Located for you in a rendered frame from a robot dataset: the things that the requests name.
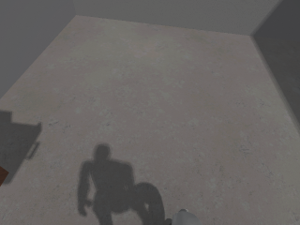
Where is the robot right thigh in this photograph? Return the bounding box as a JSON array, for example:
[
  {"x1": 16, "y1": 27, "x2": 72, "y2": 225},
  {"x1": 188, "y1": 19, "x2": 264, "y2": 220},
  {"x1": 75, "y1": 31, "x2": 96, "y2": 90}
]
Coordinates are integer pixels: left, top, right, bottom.
[{"x1": 172, "y1": 211, "x2": 202, "y2": 225}]

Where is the cabinet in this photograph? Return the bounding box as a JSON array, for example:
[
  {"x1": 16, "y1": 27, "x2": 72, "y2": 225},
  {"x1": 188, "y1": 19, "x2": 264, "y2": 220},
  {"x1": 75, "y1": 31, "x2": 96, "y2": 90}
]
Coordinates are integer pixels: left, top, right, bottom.
[{"x1": 0, "y1": 166, "x2": 9, "y2": 187}]

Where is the right robot shin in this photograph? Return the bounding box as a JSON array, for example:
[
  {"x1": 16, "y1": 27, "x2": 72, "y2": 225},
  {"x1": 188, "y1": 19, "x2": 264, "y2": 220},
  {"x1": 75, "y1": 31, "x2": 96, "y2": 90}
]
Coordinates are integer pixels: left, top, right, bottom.
[{"x1": 179, "y1": 208, "x2": 188, "y2": 212}]

